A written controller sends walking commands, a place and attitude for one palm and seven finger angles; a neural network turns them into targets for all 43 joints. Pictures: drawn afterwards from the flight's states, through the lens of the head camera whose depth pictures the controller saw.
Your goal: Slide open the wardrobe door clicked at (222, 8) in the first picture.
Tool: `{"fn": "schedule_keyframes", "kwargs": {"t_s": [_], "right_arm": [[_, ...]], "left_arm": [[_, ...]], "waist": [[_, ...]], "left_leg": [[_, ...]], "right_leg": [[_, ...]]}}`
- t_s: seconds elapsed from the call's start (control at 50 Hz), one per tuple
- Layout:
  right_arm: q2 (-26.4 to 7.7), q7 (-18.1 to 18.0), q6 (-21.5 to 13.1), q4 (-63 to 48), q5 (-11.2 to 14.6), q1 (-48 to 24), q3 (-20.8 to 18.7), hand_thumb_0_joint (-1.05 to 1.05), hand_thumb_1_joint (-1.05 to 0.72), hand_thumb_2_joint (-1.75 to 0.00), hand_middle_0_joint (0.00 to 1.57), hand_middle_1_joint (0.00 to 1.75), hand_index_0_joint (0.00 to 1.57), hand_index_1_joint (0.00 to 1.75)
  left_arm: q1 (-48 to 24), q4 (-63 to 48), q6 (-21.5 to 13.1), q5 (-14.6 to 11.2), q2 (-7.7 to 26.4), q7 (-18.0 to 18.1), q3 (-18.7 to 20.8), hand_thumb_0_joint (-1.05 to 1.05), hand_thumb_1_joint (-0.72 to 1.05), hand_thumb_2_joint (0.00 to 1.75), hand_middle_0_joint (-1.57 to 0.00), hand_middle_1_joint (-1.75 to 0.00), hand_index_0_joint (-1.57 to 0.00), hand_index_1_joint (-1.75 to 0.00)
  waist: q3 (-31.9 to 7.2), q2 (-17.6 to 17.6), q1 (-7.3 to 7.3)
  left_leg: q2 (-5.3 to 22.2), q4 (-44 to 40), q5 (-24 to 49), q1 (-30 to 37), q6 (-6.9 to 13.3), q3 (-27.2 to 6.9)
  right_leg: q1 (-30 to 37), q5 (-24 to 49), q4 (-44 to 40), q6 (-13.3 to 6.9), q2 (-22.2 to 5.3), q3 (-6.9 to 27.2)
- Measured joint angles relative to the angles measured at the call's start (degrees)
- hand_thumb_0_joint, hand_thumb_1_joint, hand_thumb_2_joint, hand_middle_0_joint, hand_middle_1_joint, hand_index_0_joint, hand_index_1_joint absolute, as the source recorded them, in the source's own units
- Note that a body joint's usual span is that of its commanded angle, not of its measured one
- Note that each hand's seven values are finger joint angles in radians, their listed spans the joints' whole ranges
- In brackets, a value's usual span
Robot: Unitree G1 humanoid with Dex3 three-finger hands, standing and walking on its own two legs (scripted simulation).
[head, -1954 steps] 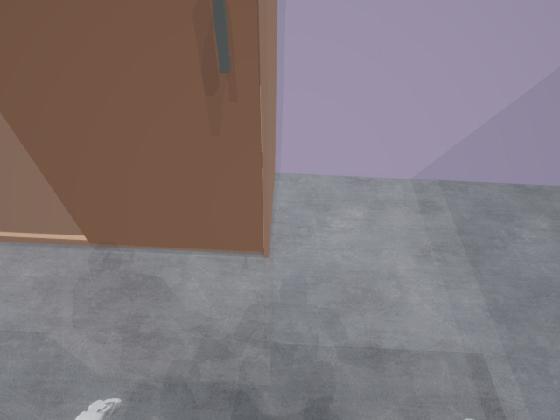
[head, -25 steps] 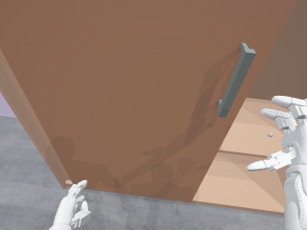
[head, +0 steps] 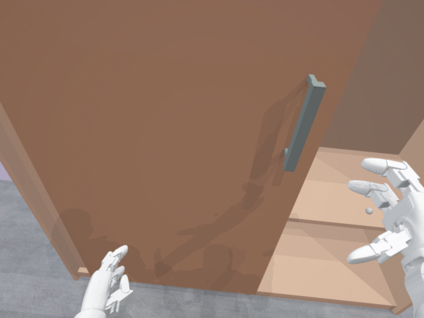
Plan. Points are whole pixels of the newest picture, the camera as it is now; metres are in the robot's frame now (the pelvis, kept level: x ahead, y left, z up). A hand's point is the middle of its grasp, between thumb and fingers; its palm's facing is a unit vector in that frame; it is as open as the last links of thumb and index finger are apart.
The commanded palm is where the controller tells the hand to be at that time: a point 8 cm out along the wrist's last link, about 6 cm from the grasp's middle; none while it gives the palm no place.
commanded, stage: draw the hand back to the body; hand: right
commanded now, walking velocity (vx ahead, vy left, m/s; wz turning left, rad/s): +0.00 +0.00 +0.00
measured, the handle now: (299, 125) +0.43 -0.18 +0.20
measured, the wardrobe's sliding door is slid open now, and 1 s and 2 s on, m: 0.64 0.64 0.64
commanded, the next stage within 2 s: step back with the hand held close in 1.30 s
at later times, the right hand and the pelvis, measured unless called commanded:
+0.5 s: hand (386, 231) +0.20 -0.24 +0.18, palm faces +0.43 +0.85 -0.30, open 13.0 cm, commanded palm +0.15 -0.28 +0.18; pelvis -0.01 +0.00 +0.00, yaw +0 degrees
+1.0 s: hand (394, 234) +0.20 -0.26 +0.17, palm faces +0.46 +0.81 -0.37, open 8.2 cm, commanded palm +0.15 -0.29 +0.19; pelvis +0.01 +0.00 +0.01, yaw +1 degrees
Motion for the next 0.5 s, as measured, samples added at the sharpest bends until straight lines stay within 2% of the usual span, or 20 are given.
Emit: {"fn": "schedule_keyframes", "kwargs": {"t_s": [0.12,0.24,0.28,0.34,0.42,0.5], "right_arm": [[1.68,-0.47,0.67,-4.33,-0.53,2.79,0.26,-0.01,0.56,-0.19,0.25,1.15,0.25,1.15],[1.31,-1.32,2.96,-6.13,-1.89,4.5,1.38,-0.01,0.52,-0.21,0.25,1.13,0.25,1.13],[0.18,-5.46,-0.94,-7.15,-6.18,5.51,2.92,-0.01,0.49,-0.23,0.25,1.11,0.25,1.11],[-0.69,-11.24,-8.06,-7.66,-10.25,7.49,3.47,-0.01,0.42,-0.26,0.25,1.07,0.25,1.07],[-0.55,-15.07,-13.92,-7.29,-13.12,9.46,3.42,-0.01,0.3,-0.32,0.24,1.0,0.24,1.0],[-0.2,-16.53,-17.19,-6.5,-14.43,11.57,3.85,-0.01,0.17,-0.38,0.24,0.92,0.24,0.92]], "left_arm": [[-0.73,-0.52,0.18,0.19,0.06,-0.99,0.09,0.02,0.9,0.9,-0.2,-0.3,-0.2,-0.3],[-1.19,-0.92,1.06,0.24,-0.19,-0.76,-0.14,0.02,0.9,0.9,-0.2,-0.3,-0.2,-0.3],[-1.24,-0.83,0.61,1.39,-0.52,-0.93,0.06,0.02,0.9,0.9,-0.2,-0.3,-0.2,-0.3],[-1.28,-0.66,0.34,2.56,-1.12,-1.45,0.36,0.02,0.9,0.9,-0.2,-0.3,-0.2,-0.3],[-0.55,0.28,1.08,3.32,-1.46,-1.87,1.03,0.01,0.9,0.9,-0.2,-0.3,-0.2,-0.3],[0.51,2.0,2.03,3.74,-1.43,-1.82,1.67,0.02,0.9,0.9,-0.2,-0.3,-0.2,-0.3]], "waist": [[-0.39,0.62,-0.71],[0.54,0.97,-0.91],[1.16,1.03,-0.8],[2.42,1.25,-0.34],[4.02,1.04,-0.23],[4.63,0.48,-0.06]], "left_leg": [[0.21,-0.13,-0.13,1.04,-0.23,0.03],[0.2,-0.36,0.15,1.63,-0.15,0.31],[0.04,-0.72,0.44,1.74,-0.15,0.36],[-0.05,-1.21,1.01,1.43,-0.02,0.26],[-0.03,-2.09,1.74,1.44,0.06,0.08],[0.05,-2.95,2.14,1.77,-0.02,-0.1]], "right_leg": [[0.83,-0.28,0.22,-0.23,0.21,0.03],[1.12,-0.11,0.4,-0.24,0.21,0.32],[1.12,0.05,0.3,-0.17,0.05,0.36],[0.92,0.63,-0.33,-0.04,-0.03,0.26],[1.15,1.5,-1.55,0.01,0.0,0.07],[1.74,2.09,-2.84,-0.05,0.08,-0.14]]}}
